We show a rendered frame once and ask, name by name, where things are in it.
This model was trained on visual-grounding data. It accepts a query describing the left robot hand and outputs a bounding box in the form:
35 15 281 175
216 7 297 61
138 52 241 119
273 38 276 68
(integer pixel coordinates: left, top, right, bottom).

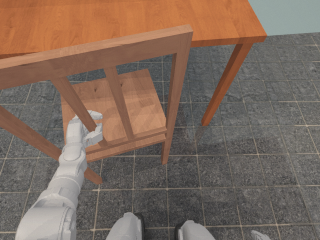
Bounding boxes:
65 110 103 148

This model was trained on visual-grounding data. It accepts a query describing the left robot forearm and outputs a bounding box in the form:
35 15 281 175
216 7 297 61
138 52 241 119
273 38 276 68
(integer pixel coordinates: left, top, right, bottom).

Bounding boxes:
14 142 88 240

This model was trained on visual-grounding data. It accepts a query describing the robot right thigh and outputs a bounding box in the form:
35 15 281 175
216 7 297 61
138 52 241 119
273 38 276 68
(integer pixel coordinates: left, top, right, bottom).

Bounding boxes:
178 223 215 240

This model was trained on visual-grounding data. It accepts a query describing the robot left upper arm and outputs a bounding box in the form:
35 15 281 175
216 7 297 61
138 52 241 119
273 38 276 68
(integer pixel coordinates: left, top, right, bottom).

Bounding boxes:
17 206 77 240

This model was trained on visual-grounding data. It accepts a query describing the chair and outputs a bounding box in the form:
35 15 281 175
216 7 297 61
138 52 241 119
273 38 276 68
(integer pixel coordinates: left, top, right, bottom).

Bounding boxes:
0 24 194 185

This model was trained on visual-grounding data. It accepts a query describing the right robot hand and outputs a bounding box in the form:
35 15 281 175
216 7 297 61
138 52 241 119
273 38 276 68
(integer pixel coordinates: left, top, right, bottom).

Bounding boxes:
251 230 271 240

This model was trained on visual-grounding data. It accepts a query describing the table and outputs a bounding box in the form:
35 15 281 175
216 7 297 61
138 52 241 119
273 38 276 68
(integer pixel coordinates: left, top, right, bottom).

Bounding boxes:
0 0 268 126

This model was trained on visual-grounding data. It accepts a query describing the right robot shin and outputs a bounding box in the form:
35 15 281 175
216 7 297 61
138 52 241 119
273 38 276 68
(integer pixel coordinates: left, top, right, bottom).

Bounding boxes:
182 220 194 227

